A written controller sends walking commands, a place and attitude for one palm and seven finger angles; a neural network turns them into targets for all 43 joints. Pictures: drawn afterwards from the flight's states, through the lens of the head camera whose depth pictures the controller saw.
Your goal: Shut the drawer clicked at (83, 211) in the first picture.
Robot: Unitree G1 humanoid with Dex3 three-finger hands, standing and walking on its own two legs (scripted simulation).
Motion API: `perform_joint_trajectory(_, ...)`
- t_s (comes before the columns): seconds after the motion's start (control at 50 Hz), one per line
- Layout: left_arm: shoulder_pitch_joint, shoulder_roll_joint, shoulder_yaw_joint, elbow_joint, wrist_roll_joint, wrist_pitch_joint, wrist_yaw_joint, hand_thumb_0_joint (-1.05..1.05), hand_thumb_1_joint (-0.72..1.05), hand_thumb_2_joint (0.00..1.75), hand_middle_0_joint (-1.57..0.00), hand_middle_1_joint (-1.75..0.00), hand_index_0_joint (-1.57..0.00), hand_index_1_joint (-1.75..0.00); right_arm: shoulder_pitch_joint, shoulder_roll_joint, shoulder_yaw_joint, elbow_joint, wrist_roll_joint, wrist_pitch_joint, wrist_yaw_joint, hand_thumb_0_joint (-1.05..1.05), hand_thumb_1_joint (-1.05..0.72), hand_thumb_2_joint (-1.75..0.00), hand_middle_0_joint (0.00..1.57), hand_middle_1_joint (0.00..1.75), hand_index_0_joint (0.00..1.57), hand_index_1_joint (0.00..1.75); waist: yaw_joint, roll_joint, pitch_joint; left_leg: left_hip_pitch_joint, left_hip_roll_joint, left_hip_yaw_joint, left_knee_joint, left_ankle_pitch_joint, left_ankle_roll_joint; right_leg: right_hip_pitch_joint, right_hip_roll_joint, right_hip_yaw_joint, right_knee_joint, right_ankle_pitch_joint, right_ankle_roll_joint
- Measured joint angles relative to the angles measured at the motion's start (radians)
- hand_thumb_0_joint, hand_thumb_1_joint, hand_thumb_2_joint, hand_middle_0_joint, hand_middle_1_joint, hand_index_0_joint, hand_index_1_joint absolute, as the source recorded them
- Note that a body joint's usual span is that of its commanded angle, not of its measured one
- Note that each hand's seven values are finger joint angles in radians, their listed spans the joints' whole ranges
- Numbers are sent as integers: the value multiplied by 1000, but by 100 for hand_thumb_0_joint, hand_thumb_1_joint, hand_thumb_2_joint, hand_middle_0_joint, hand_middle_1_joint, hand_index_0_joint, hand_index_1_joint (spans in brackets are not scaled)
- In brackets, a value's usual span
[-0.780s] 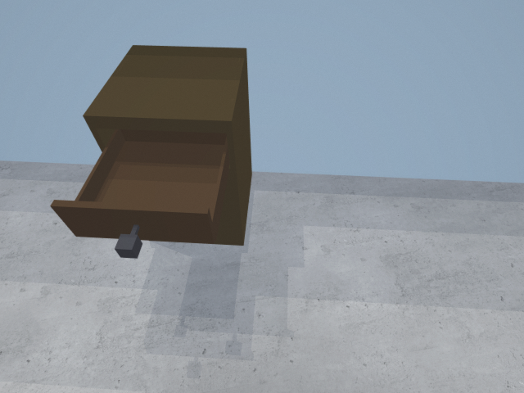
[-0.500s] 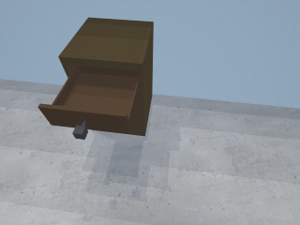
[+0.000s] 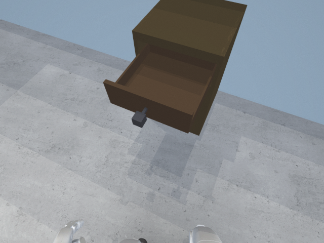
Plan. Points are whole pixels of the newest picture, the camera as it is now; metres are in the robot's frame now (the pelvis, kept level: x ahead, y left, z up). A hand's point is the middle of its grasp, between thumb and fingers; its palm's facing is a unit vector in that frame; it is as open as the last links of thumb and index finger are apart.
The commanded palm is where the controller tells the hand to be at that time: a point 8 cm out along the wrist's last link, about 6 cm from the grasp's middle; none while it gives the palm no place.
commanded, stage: stand and wait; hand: left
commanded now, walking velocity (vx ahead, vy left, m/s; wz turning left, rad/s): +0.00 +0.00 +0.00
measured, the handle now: (141, 115) +0.57 +0.11 -0.20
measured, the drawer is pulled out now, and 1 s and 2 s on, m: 0.30 0.30 0.30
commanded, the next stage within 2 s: turn or walk to find it in 0.24 s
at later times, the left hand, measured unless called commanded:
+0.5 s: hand out of the picture +0.03 +0.14 -0.17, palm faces +0.18 -0.96 -0.22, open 7.3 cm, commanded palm none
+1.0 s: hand out of the picture +0.11 +0.13 -0.17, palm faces +0.13 -0.97 -0.22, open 7.3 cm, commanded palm none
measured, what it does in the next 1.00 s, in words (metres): walks ahead: right foot, then left foot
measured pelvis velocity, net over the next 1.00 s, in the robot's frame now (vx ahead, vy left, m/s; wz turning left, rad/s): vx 0.09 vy -0.05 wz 0.12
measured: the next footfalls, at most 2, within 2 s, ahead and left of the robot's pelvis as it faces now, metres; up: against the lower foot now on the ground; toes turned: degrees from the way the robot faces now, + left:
right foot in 0.12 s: +0.09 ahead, -0.16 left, +0.00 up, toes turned +4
left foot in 0.52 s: +0.06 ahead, +0.08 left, +0.00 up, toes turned +9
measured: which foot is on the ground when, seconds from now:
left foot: down 0.00-0.12, up 0.14-0.50, down 0.52-1.00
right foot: up 0.00-0.10, down 0.12-1.00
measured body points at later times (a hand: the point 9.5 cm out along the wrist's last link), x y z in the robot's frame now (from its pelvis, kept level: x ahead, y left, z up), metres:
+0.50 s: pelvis +0.05 -0.04 +0.00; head +0.11 -0.03 +0.44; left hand +0.02 +0.19 -0.16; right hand +0.15 -0.27 -0.15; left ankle +0.02 +0.08 -0.73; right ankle +0.01 -0.13 -0.74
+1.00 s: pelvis +0.09 -0.05 +0.00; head +0.12 -0.06 +0.45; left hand +0.10 +0.18 -0.15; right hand +0.12 -0.28 -0.16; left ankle +0.02 +0.07 -0.74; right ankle +0.05 -0.17 -0.74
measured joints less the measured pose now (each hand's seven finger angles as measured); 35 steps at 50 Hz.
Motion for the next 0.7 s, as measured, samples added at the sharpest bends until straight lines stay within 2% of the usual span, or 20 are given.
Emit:
perform_joint_trajectory(0.06, -1, -1, -8, -9, -4, -6, 5, 0, 91, 89, -20, -30, -20, -30, -6, -6, -2, -3, -2, 4, 1, 0, -90, -90, 20, 30, 20, 30, -1, 24, -1, 7, 1, -17, -12, 2, -14, 55, 12, -4, -163, -19, -4)
perform_joint_trajectory(0.1, 10, -5, -15, -11, -7, -16, 7, 0, 91, 89, -20, -30, -20, -30, -8, -10, -6, -4, 2, 9, 2, 0, -90, -90, 21, 30, 20, 30, 1, 36, -6, 1, 2, -25, 15, -17, -29, 128, 24, -15, -337, 51, -11)
perform_joint_trajectory(0.12, 22, -5, -18, -10, -5, -25, 8, 0, 91, 89, -20, -30, -20, -30, -7, -11, -8, -4, 7, 11, 4, 0, -90, -90, 21, 30, 20, 30, 4, 35, -11, -8, -2, -24, 46, -37, -36, 164, 26, -18, -413, 106, -33)
perform_joint_trajectory(0.14, 30, -16, -21, -3, -2, -32, 12, 0, 91, 89, -20, -30, -20, -30, -16, -19, -13, -1, 13, 15, 6, 0, -90, -90, 21, 30, 20, 30, 5, 50, -6, -21, 3, -28, 100, -95, -32, 171, 35, -24, -412, 108, -62)
perform_joint_trajectory(0.18, 48, -37, -37, 16, 4, -37, 13, 0, 91, 89, -20, -30, -20, -30, -30, -32, -23, 4, 16, 27, 7, 0, -90, -90, 20, 30, 20, 30, -2, 68, 1, -62, -9, -30, 263, -230, -20, 192, 36, -40, -406, 82, -91)
perform_joint_trajectory(0.24, 85, -68, -46, 38, 5, -33, 16, 0, 91, 89, -20, -30, -20, -30, -46, -41, -29, 16, 19, 36, 10, 0, -90, -90, 20, 30, 20, 30, 2, 65, 3, -107, -11, -7, 463, -242, -15, 239, 34, -49, -457, 85, -102)
perform_joint_trajectory(0.28, 108, -83, -49, 54, 4, -31, 18, 0, 91, 89, -20, -30, -20, -30, -54, -40, -28, 22, 22, 38, 12, 0, -91, -90, 20, 30, 20, 30, 5, 54, 4, -107, -1, 6, 491, -222, -17, 268, 38, -55, -497, 100, -106)
perform_joint_trajectory(0.36, 139, -99, -47, 82, 7, -33, 24, 0, 92, 89, -21, -30, -21, -30, -64, -28, -24, 33, 29, 41, 14, 0, -91, -90, 20, 30, 19, 30, 11, 23, 10, -68, 11, 23, 395, -224, -23, 311, 41, -80, -548, 111, -112)
perform_joint_trajectory(0.46, 161, -91, -39, 102, 7, -37, 25, 0, 92, 89, -21, -30, -21, -30, -82, -14, -16, 43, 31, 41, 11, 0, -91, -90, 20, 30, 19, 30, 33, -7, 19, -16, 10, 50, 248, -212, -15, 335, 44, -122, -549, 93, -110)
perform_joint_trajectory(0.5, 171, -85, -36, 112, 4, -35, 27, 0, 92, 89, -21, -30, -21, -30, -88, -8, -11, 43, 30, 31, 9, 0, -91, -90, 20, 30, 19, 30, 37, -16, 19, 24, 7, 59, 139, -137, -8, 335, 46, -137, -524, 73, -103)
perform_joint_trajectory(0.52, 179, -83, -37, 117, 0, -33, 28, 0, 92, 89, -21, -30, -21, -30, -88, -7, -7, 41, 28, 22, 9, 0, -91, -90, 20, 30, 19, 30, 38, -14, 14, 52, 11, 59, 67, -48, 0, 328, 50, -143, -501, 57, -98)
perform_joint_trajectory(0.54, 182, -78, -36, 124, -4, -29, 28, 0, 92, 89, -21, -30, -21, -30, -89, -1, -5, 43, 24, 11, 7, 0, -91, -90, 20, 30, 19, 30, 39, -23, 10, 64, 9, 61, 46, -34, 12, 316, 45, -143, -466, 37, -92)
perform_joint_trajectory(0.58, 177, -66, -37, 141, -10, -17, 31, 0, 91, 89, -21, -30, -21, -30, -90, 18, 6, 46, 18, 1, 1, 0, -91, -90, 20, 30, 19, 30, 49, -52, 6, 70, -7, 72, 55, -66, 28, 282, 34, -103, -376, -60, -71)
perform_joint_trajectory(0.62, 169, -64, -39, 156, -9, -5, 29, 0, 91, 89, -20, -30, -20, -30, -85, 31, 18, 49, 12, -3, -8, 0, -91, -90, 20, 30, 19, 30, 49, -55, -5, 85, -11, 75, 36, -77, 35, 250, 32, -66, -294, -110, -61)
perform_joint_trajectory(0.66, 153, -68, -41, 165, -9, 1, 23, 0, 91, 89, -20, -30, -20, -30, -79, 39, 28, 54, 10, -4, -17, 0, -91, -90, 20, 30, 20, 30, 44, -41, -11, 99, -12, 69, 7, -66, 35, 232, 26, -42, -262, -102, -56)
perform_joint_trajectory(0.7, 139, -72, -45, 165, -9, -2, 18, 0, 91, 89, -20, -30, -20, -30, -79, 37, 23, 57, 14, -7, -29, -1, -92, -90, 20, 30, 20, 30, 40, -27, -13, 111, -13, 68, -15, -54, 33, 235, 17, -28, -305, -64, -50)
